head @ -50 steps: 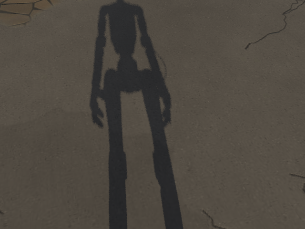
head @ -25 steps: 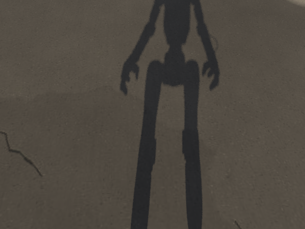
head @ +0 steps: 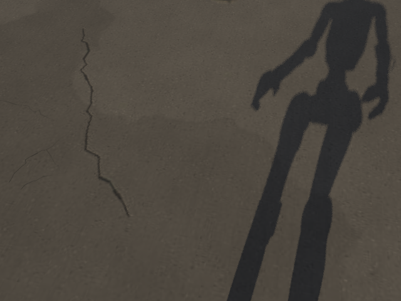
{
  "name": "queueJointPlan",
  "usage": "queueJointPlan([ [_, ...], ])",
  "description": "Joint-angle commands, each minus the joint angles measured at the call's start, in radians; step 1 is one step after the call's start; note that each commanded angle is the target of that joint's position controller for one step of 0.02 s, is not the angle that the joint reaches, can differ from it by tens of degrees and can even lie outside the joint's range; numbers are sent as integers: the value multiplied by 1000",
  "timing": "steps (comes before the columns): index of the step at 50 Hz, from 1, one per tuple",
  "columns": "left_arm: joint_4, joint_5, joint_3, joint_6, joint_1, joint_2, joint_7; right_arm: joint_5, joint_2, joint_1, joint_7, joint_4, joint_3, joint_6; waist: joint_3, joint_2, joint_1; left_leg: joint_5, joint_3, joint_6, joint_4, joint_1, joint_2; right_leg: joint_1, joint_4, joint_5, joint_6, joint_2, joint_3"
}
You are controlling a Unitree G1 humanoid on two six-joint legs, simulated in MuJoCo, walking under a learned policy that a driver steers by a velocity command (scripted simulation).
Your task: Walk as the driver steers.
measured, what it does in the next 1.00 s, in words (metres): walks ahead: left foot, then right foot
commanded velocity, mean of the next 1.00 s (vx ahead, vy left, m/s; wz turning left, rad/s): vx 0.22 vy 0.00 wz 0.19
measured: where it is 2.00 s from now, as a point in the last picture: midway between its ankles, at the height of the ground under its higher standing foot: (192, 230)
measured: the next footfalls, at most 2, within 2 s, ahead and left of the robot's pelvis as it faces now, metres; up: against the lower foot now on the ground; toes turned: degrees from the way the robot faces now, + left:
left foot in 0.44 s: +0.00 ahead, +0.13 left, +0.00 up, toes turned +6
right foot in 0.86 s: +0.30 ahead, -0.09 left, +0.00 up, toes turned +6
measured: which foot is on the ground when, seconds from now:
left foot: down 0.00-0.00, up 0.02-0.42, down 0.44-0.88, up 0.90-1.00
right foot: down 0.00-0.44, up 0.46-0.84, down 0.86-1.00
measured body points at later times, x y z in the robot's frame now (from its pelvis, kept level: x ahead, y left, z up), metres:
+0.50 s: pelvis +0.01 +0.02 +0.00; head +0.02 +0.03 +0.45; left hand +0.07 +0.30 -0.12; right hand +0.18 -0.21 -0.10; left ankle -0.04 +0.13 -0.74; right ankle +0.01 -0.11 -0.71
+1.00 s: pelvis +0.21 -0.02 +0.00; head +0.24 -0.03 +0.45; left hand +0.31 +0.27 -0.10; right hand +0.32 -0.28 -0.13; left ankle +0.08 +0.12 -0.64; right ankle +0.26 -0.09 -0.74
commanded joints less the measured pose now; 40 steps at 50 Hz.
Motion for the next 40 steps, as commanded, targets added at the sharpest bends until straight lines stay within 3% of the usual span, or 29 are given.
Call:
queueJointPlan([
  [1, -68, 21, 50, 4, 61, 198, 7, -13, -29, 60, 0, -73, -4, -3, -137, -200, -13, -313, -17, 5, 280, -151, 18, 306, -141, 400, -140, -340, 269],
  [2, -72, 62, 51, 5, 67, 209, 0, -8, -115, 58, 4, -105, -34, -18, -108, -310, -13, -481, 39, -34, 474, -293, -10, 230, -176, 455, -290, -469, 459],
  [3, -99, 49, 44, 2, 17, 167, -2, -16, -188, 69, 6, -85, -53, -22, -81, -205, -25, -396, 55, -71, 619, -316, 69, 199, -177, 396, -304, -464, 389],
  [4, -115, 38, 33, 3, -25, 119, 0, -10, -197, 68, 6, -60, -61, -14, -58, -139, -25, -313, 74, -88, 671, -317, 86, 171, -161, 319, -258, -380, 271],
  [5, -126, 30, 24, 7, -36, 103, 2, -13, -160, 77, 2, -37, -55, -2, -59, -106, -22, -259, 85, -104, 728, -305, 82, 157, -153, 270, -228, -315, 196],
  [6, -125, 21, 19, 10, -36, 99, 4, -17, -134, 80, 3, -39, -48, 6, -45, -109, -17, -224, 99, -121, 785, -309, 81, 140, -154, 301, -235, -297, 159],
  [8, -119, 26, 13, 17, -3, 104, 7, -6, -97, 50, 7, -59, -34, 5, -33, -131, 1, -185, 146, -136, 767, -293, 86, 129, -168, 335, -251, -257, 82],
  [11, -107, 29, 13, 26, 58, 112, 12, -7, -67, -21, 4, -91, -16, -2, -43, -159, 45, -180, 161, -152, 601, -304, 118, 222, -163, 349, -277, -270, 76],
  [14, -109, 21, 18, 31, 42, 141, 6, -20, -37, -41, 14, -105, 5, -7, -62, -175, 47, -204, 221, -148, 390, -175, 175, 200, -154, 348, -280, -281, 52],
  [17, -98, 10, 22, 36, 69, 167, -4, -13, -52, -43, 22, -105, 6, -12, -58, -197, 65, -200, 282, -131, 227, -70, 167, 166, -132, 349, -285, -289, 65],
  [20, -79, -13, 9, 36, 95, 145, -15, -8, -33, 35, 32, -66, 9, -21, -57, -161, 24, -42, 335, -57, -83, 149, 127, 54, -129, -45, -236, -260, 69],
  [21, -73, -6, -2, 27, 109, 123, -21, -8, -52, 56, 30, -62, 5, -26, -60, -146, 12, -50, 302, -28, -94, 255, 141, -29, -109, -171, -189, -234, 64],
  [22, -88, 17, -23, 15, 75, 65, -31, -9, -87, 133, 24, -56, -2, -31, -89, -60, -22, -90, 136, 21, -109, 390, 272, -162, 32, -277, -126, -180, 10],
  [23, -135, 21, -34, -5, 44, 11, -35, -19, -205, 194, 26, -39, -34, -35, -63, 213, -21, -308, -123, 146, -194, 380, 442, -348, 260, -332, -50, -29, -188],
  [24, -166, -2, -5, -18, -70, 111, -29, -26, -212, 235, 37, -29, -40, -57, 49, 213, -101, -440, -321, 264, -331, 289, 536, -469, 447, -415, -45, -60, -105],
  [25, -166, -26, 16, -22, -56, 153, -32, -33, -162, 195, 39, -26, -22, -81, 119, 181, -59, -488, -302, 260, -350, 259, 529, -528, 545, -347, -63, -104, -56],
  [26, -136, -26, 18, -23, -4, 144, -36, -25, -124, 150, 40, -34, -11, -99, 124, 177, -26, -460, -233, 227, -354, 268, 482, -536, 574, -266, -74, -123, -46],
  [27, -122, -15, 22, -27, 20, 143, -41, -14, -102, 119, 41, -38, -4, -109, 116, 164, -13, -378, -172, 203, -362, 287, 453, -548, 571, -187, -75, -134, -48],
  [29, -110, 2, 16, -39, 15, 106, -54, -19, -86, 106, 42, -40, 2, -117, 89, 105, -6, -153, -53, 177, -373, 279, 405, -512, 551, -40, -63, -146, -67],
  [32, -113, 5, 0, -45, -20, 64, -65, -17, -92, 123, 43, -31, -2, -118, 61, 82, -22, 16, 80, 166, -370, 251, 359, -427, 384, 85, -32, -132, -104],
  [34, -131, 3, -11, -45, -72, 50, -69, -13, -118, 150, 44, -16, -9, -118, 68, 96, -44, 46, 119, 163, -366, 216, 354, -356, 257, 135, -21, -113, -117],
  [37, -154, -5, -12, -45, -114, 69, -77, -2, -152, 177, 48, 6, -19, -120, 85, 106, -54, 26, 119, 163, -356, 191, 387, -280, 160, 138, -28, -95, -118],
  [40, -165, -10, -5, -49, -94, 105, -82, 6, -165, 167, 49, 20, -24, -116, 92, 108, -24, 41, 99, 145, -327, 226, 430, -228, 101, 97, -70, -93, -108],
])
Keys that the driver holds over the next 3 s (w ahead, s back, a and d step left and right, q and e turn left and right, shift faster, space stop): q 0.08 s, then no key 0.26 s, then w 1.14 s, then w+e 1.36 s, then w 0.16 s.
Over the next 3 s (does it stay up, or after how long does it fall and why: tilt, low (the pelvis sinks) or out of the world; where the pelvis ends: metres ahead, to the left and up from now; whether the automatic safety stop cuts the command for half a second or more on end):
stays up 1.26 -0.13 -0.02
